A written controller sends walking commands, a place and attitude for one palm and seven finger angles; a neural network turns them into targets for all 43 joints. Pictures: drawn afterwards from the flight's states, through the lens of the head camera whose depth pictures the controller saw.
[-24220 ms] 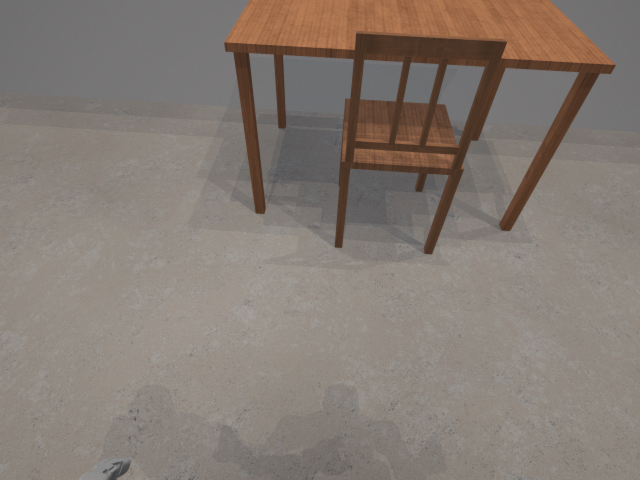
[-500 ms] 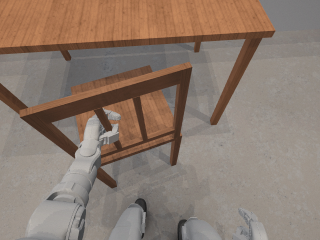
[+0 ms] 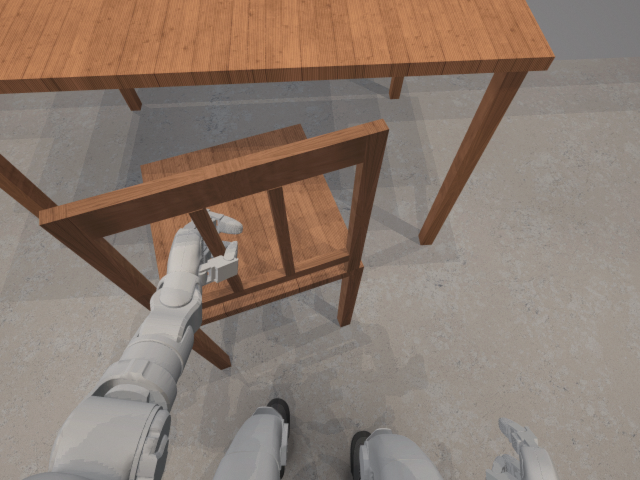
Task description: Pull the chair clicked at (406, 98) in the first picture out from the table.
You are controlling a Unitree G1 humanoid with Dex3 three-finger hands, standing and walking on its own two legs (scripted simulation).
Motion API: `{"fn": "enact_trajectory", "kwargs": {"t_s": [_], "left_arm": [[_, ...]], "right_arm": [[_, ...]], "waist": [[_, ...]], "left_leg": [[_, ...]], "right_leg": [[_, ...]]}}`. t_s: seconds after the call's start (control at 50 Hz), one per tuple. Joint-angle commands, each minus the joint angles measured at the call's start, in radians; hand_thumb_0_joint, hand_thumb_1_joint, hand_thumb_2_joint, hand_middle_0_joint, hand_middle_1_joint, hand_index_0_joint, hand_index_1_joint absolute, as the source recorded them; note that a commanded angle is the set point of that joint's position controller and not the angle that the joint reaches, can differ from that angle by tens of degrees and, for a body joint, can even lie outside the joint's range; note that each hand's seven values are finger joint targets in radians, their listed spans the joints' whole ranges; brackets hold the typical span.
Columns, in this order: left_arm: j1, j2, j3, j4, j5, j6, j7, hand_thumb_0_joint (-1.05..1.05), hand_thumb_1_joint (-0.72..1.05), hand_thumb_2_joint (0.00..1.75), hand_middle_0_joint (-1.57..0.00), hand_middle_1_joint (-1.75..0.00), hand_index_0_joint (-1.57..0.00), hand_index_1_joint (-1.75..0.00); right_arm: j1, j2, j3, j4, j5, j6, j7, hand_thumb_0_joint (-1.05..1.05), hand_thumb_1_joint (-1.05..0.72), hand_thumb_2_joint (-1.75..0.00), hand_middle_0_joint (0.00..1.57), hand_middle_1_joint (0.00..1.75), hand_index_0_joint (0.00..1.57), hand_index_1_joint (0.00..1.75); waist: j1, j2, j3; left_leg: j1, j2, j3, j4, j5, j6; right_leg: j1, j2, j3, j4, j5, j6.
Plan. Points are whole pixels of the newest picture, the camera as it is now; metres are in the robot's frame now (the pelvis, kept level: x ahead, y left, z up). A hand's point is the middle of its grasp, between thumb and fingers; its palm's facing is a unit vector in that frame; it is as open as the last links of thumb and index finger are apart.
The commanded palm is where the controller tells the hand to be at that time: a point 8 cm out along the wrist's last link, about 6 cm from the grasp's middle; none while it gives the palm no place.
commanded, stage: step backward, pulling the chair out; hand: left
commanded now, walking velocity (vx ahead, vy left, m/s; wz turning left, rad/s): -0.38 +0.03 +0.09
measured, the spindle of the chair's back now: (220, 254) +0.41 +0.16 -0.08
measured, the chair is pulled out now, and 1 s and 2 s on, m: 0.16 0.19 0.33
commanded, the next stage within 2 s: none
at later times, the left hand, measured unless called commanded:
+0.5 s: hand (231, 262) +0.39 +0.14 -0.05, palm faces +0.04 -0.98 -0.19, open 5.2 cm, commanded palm +0.38 +0.19 -0.04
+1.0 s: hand (230, 281) +0.36 +0.13 -0.05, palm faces +0.06 -0.98 -0.18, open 5.2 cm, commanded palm +0.34 +0.19 -0.04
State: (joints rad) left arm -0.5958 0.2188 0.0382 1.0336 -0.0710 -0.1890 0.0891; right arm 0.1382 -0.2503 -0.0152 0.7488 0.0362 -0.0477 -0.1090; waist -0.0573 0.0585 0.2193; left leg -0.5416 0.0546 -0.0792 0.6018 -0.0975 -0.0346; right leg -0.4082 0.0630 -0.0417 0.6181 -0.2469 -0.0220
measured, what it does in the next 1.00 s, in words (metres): steps on the spot: left foot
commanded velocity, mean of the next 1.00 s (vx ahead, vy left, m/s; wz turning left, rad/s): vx -0.38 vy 0.02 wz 0.05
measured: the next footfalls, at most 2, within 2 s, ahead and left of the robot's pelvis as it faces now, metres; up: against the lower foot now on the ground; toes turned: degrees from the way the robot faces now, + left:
left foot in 0.56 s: +0.08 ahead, +0.14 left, +0.00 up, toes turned +1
left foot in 1.12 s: -0.09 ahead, +0.20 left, +0.00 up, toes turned +9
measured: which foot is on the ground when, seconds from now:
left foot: down 0.00-0.42, up 0.44-0.54, down 0.56-0.88, up 0.90-1.00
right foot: down 0.00-1.00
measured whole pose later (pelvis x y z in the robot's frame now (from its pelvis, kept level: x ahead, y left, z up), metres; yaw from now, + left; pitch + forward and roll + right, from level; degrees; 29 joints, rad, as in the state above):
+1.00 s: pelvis -0.03 -0.01 +0.00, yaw +5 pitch +2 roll +0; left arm -0.62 0.17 0.04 0.97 -0.08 -0.14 0.10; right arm 0.12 -0.25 0.01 0.72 0.05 0.02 -0.10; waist -0.08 0.06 0.27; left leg -0.46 0.01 -0.09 0.82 -0.43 -0.05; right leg -0.42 -0.02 -0.08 0.60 -0.21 -0.03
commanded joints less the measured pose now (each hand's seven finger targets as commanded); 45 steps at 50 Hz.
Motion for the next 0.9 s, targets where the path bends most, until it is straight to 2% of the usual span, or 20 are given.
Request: {"fn": "enact_trajectory", "kwargs": {"t_s": [0.0,0.04,0.12,0.18,0.26,0.34,0.4,0.42,0.46,0.5,0.54,0.56,0.6,0.66,0.7,0.74,0.8,0.82,0.86,0.88], "left_arm": [[-0.306,0.212,0.025,-0.216,0.031,-0.089,0.011,0.0,0.9,0.9,-0.5,-1.45,-0.5,-1.45],[-0.312,0.217,0.027,-0.217,0.031,-0.09,0.014,0.0,0.9,0.9,-0.5,-1.45,-0.5,-1.45],[-0.305,0.175,0.018,-0.22,0.024,-0.094,0.008,0.0,0.9,0.9,-0.5,-1.45,-0.5,-1.45],[-0.32,0.14,-0.001,-0.226,0.022,-0.093,0.001,0.0,0.9,0.9,-0.5,-1.45,-0.5,-1.45],[-0.324,0.148,0.001,-0.227,0.028,-0.088,-0.005,0.0,0.9,0.9,-0.5,-1.45,-0.5,-1.45],[-0.328,0.163,0.003,-0.232,0.031,-0.091,-0.004,0.0,0.9,0.9,-0.5,-1.45,-0.5,-1.45],[-0.338,0.214,0.02,-0.224,0.029,-0.076,0.008,0.0,0.9,0.9,-0.5,-1.45,-0.5,-1.45],[-0.337,0.215,0.023,-0.223,0.029,-0.07,0.009,0.0,0.9,0.9,-0.5,-1.45,-0.5,-1.45],[-0.307,0.217,0.031,-0.205,0.021,-0.047,0.008,0.0,0.9,0.9,-0.5,-1.45,-0.5,-1.45],[-0.29,0.191,0.029,-0.227,0.024,-0.04,0.01,0.0,0.9,0.9,-0.5,-1.45,-0.5,-1.45],[-0.312,0.162,0.016,-0.241,0.019,-0.036,0.009,0.0,0.9,0.9,-0.5,-1.45,-0.5,-1.45],[-0.326,0.143,0.002,-0.232,0.017,-0.029,0.009,0.0,0.9,0.9,-0.5,-1.45,-0.5,-1.45],[-0.361,0.087,-0.024,-0.269,0.025,-0.04,0.002,0.0,0.9,0.9,-0.5,-1.45,-0.5,-1.45],[-0.34,0.059,-0.035,-0.274,0.038,-0.051,-0.008,0.0,0.9,0.9,-0.5,-1.45,-0.5,-1.45],[-0.327,0.065,-0.032,-0.282,0.043,-0.051,-0.011,0.0,0.9,0.9,-0.5,-1.45,-0.5,-1.45],[-0.338,0.07,-0.034,-0.303,0.048,-0.055,-0.012,0.0,0.9,0.9,-0.5,-1.45,-0.5,-1.45],[-0.299,0.099,-0.011,-0.287,0.042,-0.052,-0.012,0.0,0.9,0.9,-0.5,-1.45,-0.5,-1.45],[-0.313,0.117,-0.006,-0.297,0.04,-0.055,-0.01,0.0,0.9,0.9,-0.5,-1.45,-0.5,-1.45],[-0.285,0.165,0.013,-0.255,0.021,-0.042,0.0,0.0,0.9,0.9,-0.5,-1.45,-0.5,-1.45],[-0.302,0.178,0.015,-0.264,0.018,-0.031,0.002,0.0,0.9,0.9,-0.5,-1.45,-0.5,-1.45]], "right_arm": [[0.048,-0.141,-0.048,-0.076,0.011,-0.024,-0.017,0.0,-0.9,-0.9,0.2,0.3,0.2,0.3],[0.031,-0.143,-0.043,-0.07,0.011,-0.025,-0.021,0.0,-0.9,-0.9,0.2,0.3,0.2,0.3],[0.035,-0.162,-0.042,-0.069,0.002,-0.026,-0.02,0.0,-0.9,-0.9,0.2,0.3,0.2,0.3],[0.044,-0.155,-0.039,-0.061,-0.006,-0.025,-0.015,0.0,-0.9,-0.9,0.2,0.3,0.2,0.3],[0.06,-0.153,-0.04,-0.059,-0.007,-0.035,-0.012,0.0,-0.9,-0.9,0.2,0.3,0.2,0.3],[0.066,-0.143,-0.046,-0.061,0.005,-0.04,-0.01,0.0,-0.9,-0.9,0.2,0.3,0.2,0.3],[0.049,-0.135,-0.04,-0.065,0.021,-0.035,-0.016,0.0,-0.9,-0.9,0.2,0.3,0.2,0.3],[0.017,-0.133,-0.035,-0.066,0.021,-0.033,-0.019,0.0,-0.9,-0.9,0.2,0.3,0.2,0.3],[-0.009,-0.143,-0.026,-0.07,0.016,-0.025,-0.025,0.0,-0.9,-0.9,0.2,0.3,0.2,0.3],[0.009,-0.143,-0.02,-0.062,0.007,-0.027,-0.03,0.0,-0.9,-0.9,0.2,0.3,0.2,0.3],[0.04,-0.159,-0.026,-0.063,0.01,-0.019,-0.035,0.0,-0.9,-0.9,0.2,0.3,0.2,0.3],[0.043,-0.17,-0.03,-0.068,0.012,-0.011,-0.035,0.0,-0.9,-0.9,0.2,0.3,0.2,0.3],[0.07,-0.15,-0.026,-0.077,0.003,0.005,-0.021,0.0,-0.9,-0.9,0.2,0.3,0.2,0.3],[0.088,-0.147,-0.036,-0.082,-0.011,0.024,0.006,0.0,-0.9,-0.9,0.2,0.3,0.2,0.3],[0.082,-0.138,-0.037,-0.098,-0.017,0.034,0.019,0.0,-0.9,-0.9,0.2,0.3,0.2,0.3],[0.077,-0.132,-0.037,-0.108,-0.017,0.04,0.025,0.0,-0.9,-0.9,0.2,0.3,0.2,0.3],[0.068,-0.135,-0.039,-0.122,-0.004,0.049,0.02,0.0,-0.9,-0.9,0.2,0.3,0.2,0.3],[0.065,-0.131,-0.04,-0.126,0.005,0.051,0.015,0.0,-0.9,-0.9,0.2,0.3,0.2,0.3],[0.07,-0.139,-0.043,-0.128,0.027,0.044,0.0,0.0,-0.9,-0.9,0.2,0.3,0.2,0.3],[0.039,-0.141,-0.04,-0.126,0.028,0.041,-0.003,0.0,-0.9,-0.9,0.2,0.3,0.2,0.3]], "waist": [[-0.001,-0.074,-0.52],[0.002,-0.085,-0.509],[0.015,0.013,-0.506],[0.024,0.118,-0.522],[0.02,0.106,-0.541],[0.015,0.027,-0.575],[0.009,-0.124,-0.546],[0.021,-0.128,-0.531],[0.032,-0.106,-0.489],[0.031,-0.128,-0.5],[0.023,-0.15,-0.545],[0.022,-0.125,-0.53],[0.019,-0.007,-0.6],[0.019,0.117,-0.628],[0.023,0.168,-0.619],[0.018,0.164,-0.608],[0.022,0.071,-0.589],[0.016,0.017,-0.602],[0.014,-0.133,-0.607],[0.025,-0.14,-0.591]], "left_leg": [[0.278,0.029,-0.015,0.057,-0.064,0.029],[0.317,0.017,0.001,0.084,-0.072,0.017],[0.276,0.129,-0.162,-0.102,0.072,0.089],[0.299,0.18,-0.249,-0.159,0.104,0.133],[0.307,0.168,-0.209,-0.139,0.083,0.126],[0.266,0.114,-0.118,-0.026,0.112,0.084],[0.235,0.007,-0.005,0.173,-0.065,0.005],[0.209,-0.012,-0.01,0.235,-0.203,-0.006],[0.18,-0.011,-0.045,0.242,-0.266,-0.007],[0.19,0.014,-0.05,0.112,-0.152,-0.001],[0.268,0.068,-0.064,0.001,0.198,0.022],[0.318,0.112,-0.09,-0.056,0.377,0.043],[0.431,0.17,-0.165,-0.025,0.676,0.092],[0.505,0.207,-0.197,-0.04,0.755,0.122],[0.508,0.218,-0.188,-0.052,0.727,0.125],[0.483,0.216,-0.166,-0.04,0.705,0.118],[0.328,0.194,-0.143,-0.017,0.486,0.089],[0.272,0.16,-0.111,0.009,0.355,0.064],[0.229,0.04,-0.022,0.165,0.0,-0.002],[0.204,0.002,-0.019,0.254,-0.269,-0.018]], "right_leg": [[0.121,-0.249,0.195,-0.211,0.005,-0.033],[0.081,-0.279,0.178,-0.218,0.019,-0.043],[0.149,-0.116,0.081,-0.056,-0.011,0.015],[0.14,-0.065,0.064,0.013,-0.091,0.013],[0.165,-0.066,0.073,-0.038,-0.084,0.003],[0.237,-0.152,0.14,-0.119,0.088,-0.011],[0.214,-0.36,0.251,-0.197,0.273,-0.075],[0.22,-0.4,0.257,-0.201,0.367,-0.095],[0.217,-0.425,0.229,-0.179,0.389,-0.11],[0.319,-0.39,0.168,-0.103,0.575,-0.079],[0.364,-0.314,0.104,-0.037,0.659,-0.021],[0.342,-0.267,0.07,-0.021,0.606,0.009],[0.282,-0.193,0.075,0.016,0.468,0.026],[0.21,-0.137,0.071,0.019,0.084,0.008],[0.182,-0.124,0.068,0.018,-0.003,0.006],[0.205,-0.125,0.071,-0.008,0.04,0.002],[0.322,-0.163,0.095,-0.051,0.238,-0.015],[0.372,-0.204,0.122,-0.073,0.377,-0.027],[0.38,-0.364,0.221,-0.135,0.596,-0.094],[0.352,-0.442,0.261,-0.165,0.669,-0.131]]}}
